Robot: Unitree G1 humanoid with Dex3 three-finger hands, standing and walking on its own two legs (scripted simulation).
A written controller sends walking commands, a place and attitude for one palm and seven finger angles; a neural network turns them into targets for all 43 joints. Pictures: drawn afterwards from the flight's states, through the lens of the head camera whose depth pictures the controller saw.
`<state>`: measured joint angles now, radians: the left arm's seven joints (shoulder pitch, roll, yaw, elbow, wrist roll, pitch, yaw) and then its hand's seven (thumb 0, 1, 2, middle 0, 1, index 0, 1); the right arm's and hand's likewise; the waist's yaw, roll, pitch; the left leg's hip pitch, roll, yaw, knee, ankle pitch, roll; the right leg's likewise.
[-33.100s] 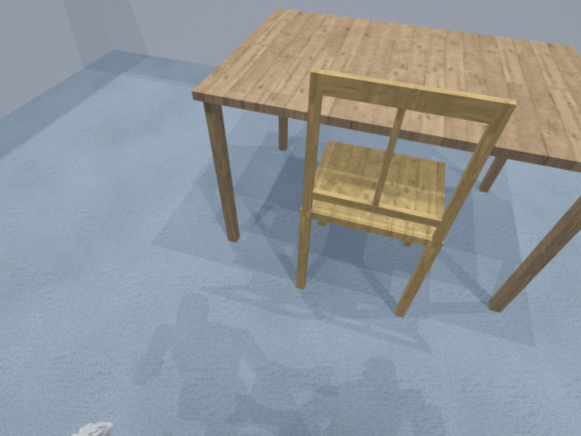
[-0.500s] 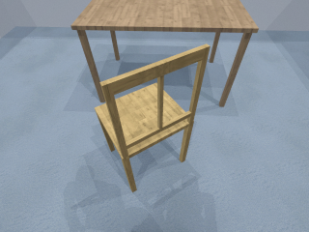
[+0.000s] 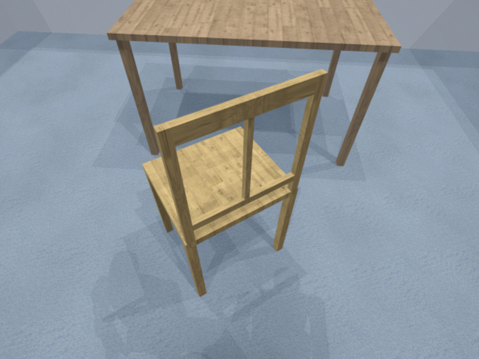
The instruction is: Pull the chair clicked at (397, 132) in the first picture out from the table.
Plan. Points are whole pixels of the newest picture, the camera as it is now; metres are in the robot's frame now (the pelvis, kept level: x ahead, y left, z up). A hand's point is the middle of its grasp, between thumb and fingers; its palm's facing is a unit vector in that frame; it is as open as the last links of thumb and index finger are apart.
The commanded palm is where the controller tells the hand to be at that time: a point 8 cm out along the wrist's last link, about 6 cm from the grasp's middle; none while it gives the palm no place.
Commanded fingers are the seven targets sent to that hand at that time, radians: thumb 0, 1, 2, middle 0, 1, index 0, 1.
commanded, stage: look to check the result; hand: left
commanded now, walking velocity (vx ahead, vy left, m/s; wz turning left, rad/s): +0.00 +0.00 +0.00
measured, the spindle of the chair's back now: (247, 162) +0.59 +0.01 -0.08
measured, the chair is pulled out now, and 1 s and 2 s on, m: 0.59 0.59 0.59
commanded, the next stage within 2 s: stand and wait in 0.64 s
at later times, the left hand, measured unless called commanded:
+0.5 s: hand out of the picture +0.00 +0.17 -0.18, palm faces +0.03 -0.98 -0.17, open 7.3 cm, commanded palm none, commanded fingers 0.00 0.90 0.90 -0.20 -0.30 -0.20 -0.30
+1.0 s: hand out of the picture +0.01 +0.17 -0.18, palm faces +0.04 -0.98 -0.17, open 7.3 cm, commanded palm none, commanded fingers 0.00 0.90 0.90 -0.20 -0.30 -0.20 -0.30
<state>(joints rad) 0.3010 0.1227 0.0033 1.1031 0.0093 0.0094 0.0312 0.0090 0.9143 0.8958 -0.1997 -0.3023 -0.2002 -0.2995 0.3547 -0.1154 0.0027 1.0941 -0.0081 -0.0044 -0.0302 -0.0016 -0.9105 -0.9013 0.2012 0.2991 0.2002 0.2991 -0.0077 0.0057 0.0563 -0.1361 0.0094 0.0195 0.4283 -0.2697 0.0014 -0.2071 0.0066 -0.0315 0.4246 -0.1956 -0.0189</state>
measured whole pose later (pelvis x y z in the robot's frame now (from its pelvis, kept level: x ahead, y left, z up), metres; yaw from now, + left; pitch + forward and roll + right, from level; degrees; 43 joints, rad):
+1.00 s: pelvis +0.02 +0.01 +0.00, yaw +0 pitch -1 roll +0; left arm 0.29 0.13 0.01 1.10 0.01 0.01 0.03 0.01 0.92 0.90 -0.20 -0.30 -0.20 -0.30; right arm 0.33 -0.11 0.01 1.10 0.00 -0.01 -0.04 0.00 -0.91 -0.90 0.20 0.30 0.20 0.30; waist -0.01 0.00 0.07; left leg -0.10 -0.01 0.02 0.40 -0.28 0.02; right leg -0.18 -0.01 -0.03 0.42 -0.22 0.00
